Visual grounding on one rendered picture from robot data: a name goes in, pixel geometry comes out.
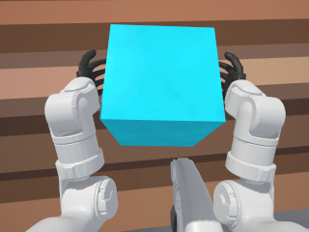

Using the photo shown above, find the robot right shin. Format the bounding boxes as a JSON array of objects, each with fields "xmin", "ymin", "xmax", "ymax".
[{"xmin": 173, "ymin": 182, "xmax": 183, "ymax": 232}]

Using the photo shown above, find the right robot upper arm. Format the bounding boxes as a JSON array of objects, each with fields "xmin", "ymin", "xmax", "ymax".
[{"xmin": 212, "ymin": 180, "xmax": 309, "ymax": 232}]

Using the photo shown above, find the robot left forearm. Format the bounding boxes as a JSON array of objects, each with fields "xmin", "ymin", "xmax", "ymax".
[{"xmin": 44, "ymin": 76, "xmax": 105, "ymax": 213}]

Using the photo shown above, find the carton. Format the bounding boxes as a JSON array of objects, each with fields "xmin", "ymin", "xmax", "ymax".
[{"xmin": 99, "ymin": 24, "xmax": 226, "ymax": 147}]

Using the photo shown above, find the robot right forearm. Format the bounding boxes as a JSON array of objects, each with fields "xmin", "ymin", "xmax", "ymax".
[{"xmin": 224, "ymin": 79, "xmax": 286, "ymax": 215}]

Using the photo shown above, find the robot right thigh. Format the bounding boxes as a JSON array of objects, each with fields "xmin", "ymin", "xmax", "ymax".
[{"xmin": 170, "ymin": 158, "xmax": 224, "ymax": 232}]

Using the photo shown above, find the left robot upper arm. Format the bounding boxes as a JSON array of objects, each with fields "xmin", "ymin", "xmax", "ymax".
[{"xmin": 25, "ymin": 175, "xmax": 119, "ymax": 232}]

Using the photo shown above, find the robot left hand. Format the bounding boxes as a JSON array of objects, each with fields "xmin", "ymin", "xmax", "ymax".
[{"xmin": 76, "ymin": 49, "xmax": 107, "ymax": 96}]

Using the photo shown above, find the robot right hand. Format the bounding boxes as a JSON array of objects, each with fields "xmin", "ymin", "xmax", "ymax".
[{"xmin": 218, "ymin": 51, "xmax": 246, "ymax": 101}]

